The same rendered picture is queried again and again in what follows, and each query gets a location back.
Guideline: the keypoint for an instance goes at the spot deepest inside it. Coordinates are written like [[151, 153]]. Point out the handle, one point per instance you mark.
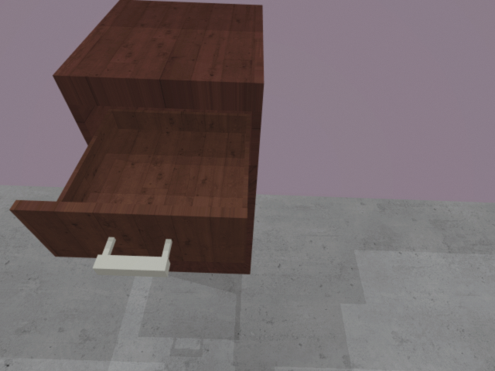
[[107, 264]]

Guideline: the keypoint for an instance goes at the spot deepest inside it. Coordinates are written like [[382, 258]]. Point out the drawer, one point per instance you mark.
[[148, 176]]

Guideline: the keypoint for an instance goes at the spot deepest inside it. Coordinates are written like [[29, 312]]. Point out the cabinet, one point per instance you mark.
[[173, 56]]

